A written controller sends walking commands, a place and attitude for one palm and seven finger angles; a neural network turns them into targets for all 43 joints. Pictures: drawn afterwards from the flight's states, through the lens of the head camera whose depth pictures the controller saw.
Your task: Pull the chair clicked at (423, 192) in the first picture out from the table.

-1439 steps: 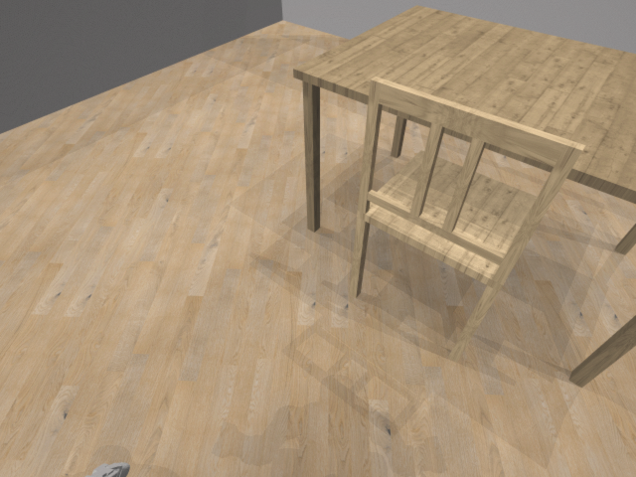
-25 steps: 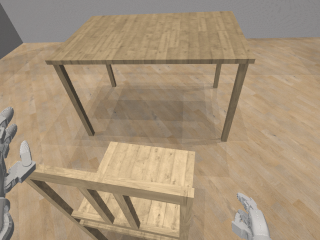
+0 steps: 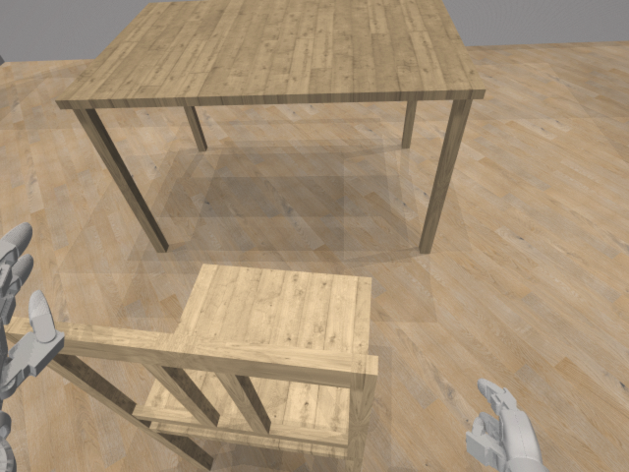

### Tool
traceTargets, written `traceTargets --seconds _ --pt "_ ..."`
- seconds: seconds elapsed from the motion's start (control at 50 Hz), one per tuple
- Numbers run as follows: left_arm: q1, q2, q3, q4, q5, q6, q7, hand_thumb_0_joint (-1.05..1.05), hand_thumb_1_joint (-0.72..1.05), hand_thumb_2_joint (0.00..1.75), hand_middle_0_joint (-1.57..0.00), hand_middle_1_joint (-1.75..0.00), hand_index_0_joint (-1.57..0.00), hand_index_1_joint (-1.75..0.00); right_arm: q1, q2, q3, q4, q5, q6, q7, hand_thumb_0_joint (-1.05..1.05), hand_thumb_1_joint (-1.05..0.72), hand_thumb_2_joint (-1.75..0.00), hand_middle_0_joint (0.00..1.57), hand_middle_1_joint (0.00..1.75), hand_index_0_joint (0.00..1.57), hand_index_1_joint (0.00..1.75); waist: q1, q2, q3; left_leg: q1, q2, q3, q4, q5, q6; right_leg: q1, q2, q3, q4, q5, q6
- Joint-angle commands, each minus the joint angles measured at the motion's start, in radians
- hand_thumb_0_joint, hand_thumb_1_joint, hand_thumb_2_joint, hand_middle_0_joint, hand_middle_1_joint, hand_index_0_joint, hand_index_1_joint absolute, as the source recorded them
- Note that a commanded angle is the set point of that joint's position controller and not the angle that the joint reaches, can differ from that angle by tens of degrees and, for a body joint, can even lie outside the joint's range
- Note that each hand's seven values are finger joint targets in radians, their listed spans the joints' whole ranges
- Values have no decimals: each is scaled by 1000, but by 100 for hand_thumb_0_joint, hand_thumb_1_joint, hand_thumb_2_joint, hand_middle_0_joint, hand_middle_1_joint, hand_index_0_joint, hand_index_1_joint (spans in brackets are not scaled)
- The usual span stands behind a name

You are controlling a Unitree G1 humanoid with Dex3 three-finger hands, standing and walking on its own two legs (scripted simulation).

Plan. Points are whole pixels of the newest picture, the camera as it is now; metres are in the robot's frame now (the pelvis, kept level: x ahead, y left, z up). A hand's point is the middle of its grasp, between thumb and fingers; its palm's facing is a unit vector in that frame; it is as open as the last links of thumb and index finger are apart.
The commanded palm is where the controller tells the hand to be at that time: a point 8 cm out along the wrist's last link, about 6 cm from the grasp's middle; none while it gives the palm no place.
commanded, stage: step back with the hand held close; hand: left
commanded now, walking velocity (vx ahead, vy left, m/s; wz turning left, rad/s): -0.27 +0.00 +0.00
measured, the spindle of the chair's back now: (188, 394) +0.24 +0.23 -0.10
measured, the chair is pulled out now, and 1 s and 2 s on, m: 0.64 0.64 0.64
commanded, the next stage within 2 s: stop stepping back and stand still in 1.36 s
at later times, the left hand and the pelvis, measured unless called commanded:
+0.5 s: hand out of the picture +0.12 +0.28 +0.15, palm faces +0.44 -0.77 -0.46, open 7.4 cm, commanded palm +0.06 +0.31 +0.18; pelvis -0.08 +0.01 -0.01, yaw +1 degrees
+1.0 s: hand out of the picture +0.09 +0.28 +0.16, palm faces +0.44 -0.76 -0.48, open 7.4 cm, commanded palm +0.02 +0.32 +0.18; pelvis -0.12 +0.01 -0.02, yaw +1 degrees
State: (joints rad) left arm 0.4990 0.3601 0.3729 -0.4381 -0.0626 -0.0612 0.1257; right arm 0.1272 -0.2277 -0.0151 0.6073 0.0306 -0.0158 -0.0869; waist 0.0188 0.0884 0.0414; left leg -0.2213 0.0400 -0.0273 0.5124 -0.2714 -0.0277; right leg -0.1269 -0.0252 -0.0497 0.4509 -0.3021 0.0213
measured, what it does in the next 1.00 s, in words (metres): walks backwards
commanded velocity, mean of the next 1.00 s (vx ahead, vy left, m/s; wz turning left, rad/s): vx -0.32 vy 0.00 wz -0.01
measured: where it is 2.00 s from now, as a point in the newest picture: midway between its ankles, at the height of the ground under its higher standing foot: outside the picture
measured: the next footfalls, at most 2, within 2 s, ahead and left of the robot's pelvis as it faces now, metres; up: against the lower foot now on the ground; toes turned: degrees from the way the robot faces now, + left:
right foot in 1.06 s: -0.16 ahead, -0.15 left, +0.00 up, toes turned -2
left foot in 1.34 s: -0.10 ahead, +0.12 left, +0.00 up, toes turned +0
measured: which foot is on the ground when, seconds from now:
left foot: down 0.00-1.00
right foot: down 0.00-0.90, up 0.92-1.00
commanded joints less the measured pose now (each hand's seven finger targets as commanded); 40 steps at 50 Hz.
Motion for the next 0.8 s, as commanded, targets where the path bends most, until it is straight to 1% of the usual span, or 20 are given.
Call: traceTargets --seconds 0.0,0.08,0.1,0.12,0.2,0.28,0.3,0.34,0.38,0.4,0.44,0.46,0.5,0.58,0.6,0.62,0.68,0.7,0.74,0.78 --pt "60 219 162 -243 4 -79 22 0 90 90 -20 -30 -20 -30 -84 -101 -46 -166 3 -7 -16 0 -90 -90 20 30 20 30 -2 8 -192 110 85 -39 -47 567 62 -1 -83 31 -7 418 -31" --pt "90 232 176 -263 -2 -89 36 0 90 90 -20 -30 -20 -30 -83 -92 -46 -184 4 -5 -23 0 -90 -90 20 30 20 30 3 -10 -195 64 110 -68 -68 514 64 -25 -71 24 6 287 -21" --pt "88 244 184 -262 -3 -89 39 0 90 90 -20 -30 -20 -30 -81 -94 -50 -174 6 -8 -27 0 -90 -90 20 30 20 30 0 9 -201 64 111 -64 -74 481 67 -32 -73 30 6 263 -21" --pt "104 228 177 -245 -5 -89 41 0 90 90 -20 -30 -20 -30 -75 -90 -45 -179 4 -8 -28 0 -90 -90 20 30 20 30 1 0 -197 44 111 -70 -72 449 66 -32 -72 29 5 246 -21" --pt "74 234 164 -246 -5 -90 50 0 90 90 -20 -30 -20 -30 -63 -101 -52 -170 8 -21 -34 0 -90 -90 20 30 20 30 -7 -54 -182 -9 85 -60 -33 273 55 -63 -98 78 -32 258 -38" --pt "40 233 151 -254 -1 -98 61 0 90 90 -20 -30 -20 -30 -62 -97 -44 -176 3 -42 -31 0 -90 -90 20 30 20 30 -11 -117 -129 -44 47 -50 22 38 42 -191 -138 128 -90 77 -61" --pt "28 246 158 -268 -3 -101 65 0 90 90 -20 -30 -20 -30 -53 -104 -47 -165 5 -47 -35 0 -90 -90 20 30 20 30 -16 -113 -124 -34 43 -56 26 -12 43 -218 -144 139 -99 41 -72" --pt "16 242 157 -273 1 -108 69 0 90 90 -20 -30 -20 -30 -58 -101 -37 -176 -1 -57 -35 0 -90 -90 20 30 20 30 -16 -106 -89 -77 48 -72 7 -90 45 -255 -133 126 -100 -76 -65" --pt "3 248 165 -292 6 -121 74 0 90 90 -20 -30 -20 -30 -56 -108 -32 -183 -4 -68 -35 0 -90 -90 20 30 20 30 -16 -50 -65 -136 68 -104 -51 -178 52 -251 -103 105 -82 -172 -51" --pt "0 268 182 -309 8 -128 77 0 90 90 -20 -30 -20 -30 -57 -116 -35 -178 -3 -75 -41 0 -90 -90 20 30 20 30 -16 28 -60 -176 92 -132 -119 -233 64 -214 -75 84 -47 -176 -38" --pt "8 241 182 -304 18 -143 78 0 90 90 -20 -30 -20 -30 -54 -120 -28 -195 -6 -91 -40 0 -90 -90 20 30 20 30 -11 123 -62 -344 137 -196 -236 -365 90 -61 -14 37 97 -128 -17" --pt "9 235 179 -311 22 -152 74 0 90 90 -20 -30 -20 -30 -48 -123 -30 -200 -4 -99 -36 0 -90 -90 20 30 20 30 -9 144 -62 -396 148 -211 -246 -381 101 -6 -2 33 139 -75 -15" --pt "41 251 194 -306 19 -163 69 0 90 90 -20 -30 -20 -30 -36 -114 -34 -189 0 -114 -32 0 -90 -90 20 30 20 30 -9 134 -90 -358 137 -192 -208 -313 101 -1 -6 37 125 -10 -16" --pt "49 233 195 -319 21 -181 60 0 90 90 -20 -30 -20 -30 -16 -119 -36 -192 -8 -141 -18 0 -90 -90 20 30 20 30 -10 96 -81 -418 120 -156 -159 -407 89 -11 -10 64 107 -81 -22" --pt "48 252 214 -314 22 -182 62 0 90 90 -20 -30 -20 -30 -7 -120 -43 -177 -6 -143 -20 0 -90 -90 20 30 20 30 -11 87 -89 -407 113 -141 -138 -408 89 -19 -18 79 85 -94 -25" --pt "45 240 203 -329 19 -186 62 0 90 90 -20 -30 -20 -30 -2 -114 -39 -184 -10 -147 -17 0 -90 -90 20 30 20 30 -13 39 -84 -363 92 -128 -91 -373 76 -85 -36 106 42 -110 -36" --pt "5 252 200 -299 15 -183 71 0 90 90 -20 -30 -20 -30 11 -103 -42 -152 -24 -146 -11 0 -90 -90 20 30 20 30 -21 -133 -70 -190 18 -58 130 -254 36 -325 -151 243 -124 -205 -101" --pt "3 258 203 -279 11 -177 77 0 90 90 -20 -30 -20 -30 17 -109 -46 -123 -26 -140 -11 0 -90 -90 20 30 20 30 -25 -137 -89 -116 5 -36 213 -200 26 -376 -196 277 -148 -166 -133" --pt "-31 244 181 -275 13 -171 79 0 90 90 -20 -30 -20 -30 9 -100 -36 -114 -31 -129 2 0 -90 -90 20 30 20 30 -28 -218 -124 -71 -12 -27 299 -120 23 -383 -238 256 -143 -81 -143" --pt "-51 258 191 -288 10 -173 76 0 90 90 -20 -30 -20 -30 -15 -100 -35 -118 -26 -121 4 0 -90 -90 20 30 20 30 -27 -240 -114 -55 -3 -46 261 -109 30 -389 -228 205 -119 -76 -131"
